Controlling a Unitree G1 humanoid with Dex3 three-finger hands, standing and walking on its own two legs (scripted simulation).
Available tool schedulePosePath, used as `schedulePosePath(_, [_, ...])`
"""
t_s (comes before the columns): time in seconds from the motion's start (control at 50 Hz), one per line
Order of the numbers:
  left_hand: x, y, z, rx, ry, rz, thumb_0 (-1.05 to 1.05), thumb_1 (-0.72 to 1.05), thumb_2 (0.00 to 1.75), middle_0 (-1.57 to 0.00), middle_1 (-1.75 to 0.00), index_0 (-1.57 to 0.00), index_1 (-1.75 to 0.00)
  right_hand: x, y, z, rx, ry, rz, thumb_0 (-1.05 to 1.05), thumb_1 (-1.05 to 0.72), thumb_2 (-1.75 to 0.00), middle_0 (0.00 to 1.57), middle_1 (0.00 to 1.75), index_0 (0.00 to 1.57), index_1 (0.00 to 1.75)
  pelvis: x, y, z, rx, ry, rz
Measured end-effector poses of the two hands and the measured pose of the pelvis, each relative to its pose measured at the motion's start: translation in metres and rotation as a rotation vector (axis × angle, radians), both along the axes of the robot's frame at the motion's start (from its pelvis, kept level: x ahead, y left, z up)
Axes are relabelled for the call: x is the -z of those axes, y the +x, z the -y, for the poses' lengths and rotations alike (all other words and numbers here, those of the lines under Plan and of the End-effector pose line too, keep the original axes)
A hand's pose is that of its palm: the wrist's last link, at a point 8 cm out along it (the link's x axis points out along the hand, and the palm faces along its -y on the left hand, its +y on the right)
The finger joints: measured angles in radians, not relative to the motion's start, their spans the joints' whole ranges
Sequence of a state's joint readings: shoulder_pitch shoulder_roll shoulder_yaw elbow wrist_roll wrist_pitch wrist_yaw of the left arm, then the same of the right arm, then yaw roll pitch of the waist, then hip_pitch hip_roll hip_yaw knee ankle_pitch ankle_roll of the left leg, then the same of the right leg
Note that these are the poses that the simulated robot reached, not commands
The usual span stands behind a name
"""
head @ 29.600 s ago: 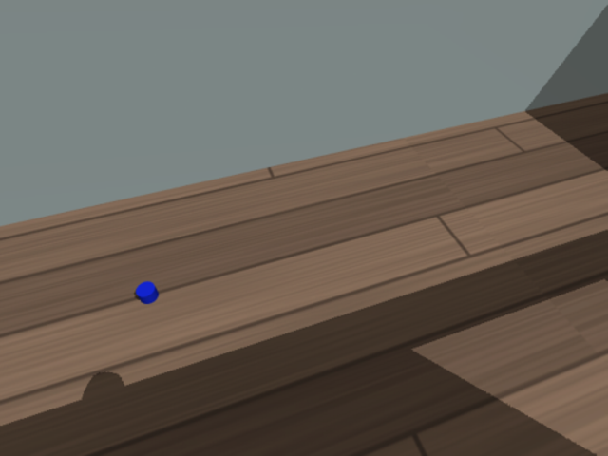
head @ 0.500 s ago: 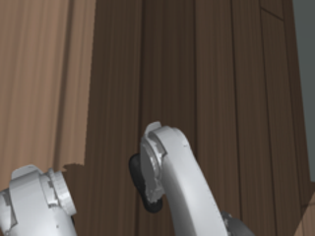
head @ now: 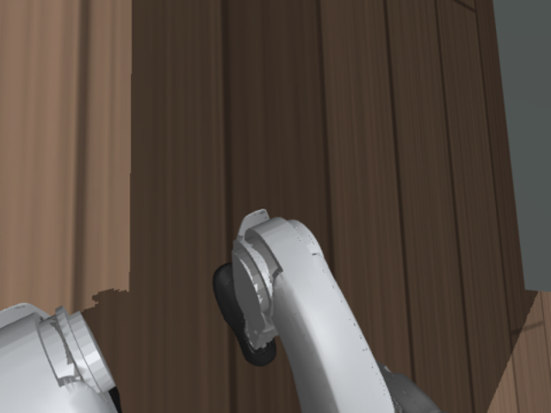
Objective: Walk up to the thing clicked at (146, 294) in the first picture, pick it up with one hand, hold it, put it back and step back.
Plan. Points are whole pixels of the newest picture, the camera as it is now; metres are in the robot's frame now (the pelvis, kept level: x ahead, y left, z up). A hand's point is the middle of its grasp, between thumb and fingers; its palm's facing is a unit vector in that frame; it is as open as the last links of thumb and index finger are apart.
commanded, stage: rest palm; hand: left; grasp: from above
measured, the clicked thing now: out of the picture +0.50 +0.34 -0.29
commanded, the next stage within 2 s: close in 0.76 s
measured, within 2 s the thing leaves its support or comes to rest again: neither
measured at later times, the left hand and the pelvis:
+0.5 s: hand out of the picture +0.48 +0.33 -0.26, palm faces -0.45 -0.15 -0.88, open 12.8 cm; pelvis +0.00 +0.00 +0.00, yaw -1 degrees
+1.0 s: hand out of the picture +0.48 +0.33 -0.26, palm faces -0.44 -0.15 -0.88, open 12.6 cm; pelvis +0.00 +0.00 +0.00, yaw -2 degrees
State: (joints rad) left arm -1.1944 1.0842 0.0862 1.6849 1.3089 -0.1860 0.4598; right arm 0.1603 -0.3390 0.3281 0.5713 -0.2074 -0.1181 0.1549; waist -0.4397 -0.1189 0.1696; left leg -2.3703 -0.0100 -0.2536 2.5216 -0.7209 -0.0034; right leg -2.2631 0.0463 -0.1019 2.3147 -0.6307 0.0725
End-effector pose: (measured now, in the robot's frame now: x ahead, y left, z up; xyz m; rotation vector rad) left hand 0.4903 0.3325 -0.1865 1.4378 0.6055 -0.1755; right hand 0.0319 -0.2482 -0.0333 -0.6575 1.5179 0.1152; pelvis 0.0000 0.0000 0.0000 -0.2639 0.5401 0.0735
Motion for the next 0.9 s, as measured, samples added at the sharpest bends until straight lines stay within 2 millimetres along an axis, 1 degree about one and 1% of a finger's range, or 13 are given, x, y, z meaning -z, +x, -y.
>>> schedulePosePath(0.2, [0.006, -0.003, -0.005, 0.016, -0.014, 0.003, 0.0, -0.37, 0.95, -0.15, -1.06, -0.18, -1.04, -0.007, 0.004, 0.005, -0.031, -0.023, -0.017, 0.0, -0.9, -0.9, 0.2, 0.3, 0.2, 0.3, 0.0, 0.001, -0.001, 0.003, -0.01, 0.013])
schedulePosePath(0.44, [0.01, -0.002, 0.0, 0.027, -0.019, 0.027, 0.0, -0.35, 0.97, -0.15, -1.09, -0.18, -1.06, -0.008, 0.009, -0.001, -0.046, -0.007, -0.005, 0.0, -0.9, -0.9, 0.2, 0.3, 0.2, 0.3, 0.0, 0.001, -0.003, 0.006, -0.02, 0.015])
schedulePosePath(0.68, [0.017, -0.007, -0.001, 0.013, -0.006, 0.002, 0.0, -0.34, 0.98, -0.15, -1.13, -0.18, -1.1, -0.004, 0.004, -0.004, -0.047, 0.016, -0.008, 0.0, -0.9, -0.9, 0.2, 0.3, 0.2, 0.3, 0.001, -0.001, -0.003, 0.01, -0.018, 0.024])
schedulePosePath(0.9, [0.023, -0.006, 0.004, 0.025, -0.023, 0.014, 0.0, -0.33, 1.0, -0.14, -1.16, -0.18, -1.13, -0.008, -0.002, -0.005, -0.047, 0.008, -0.029, 0.0, -0.9, -0.9, 0.2, 0.3, 0.2, 0.3, 0.001, -0.001, -0.004, 0.014, -0.024, 0.031])
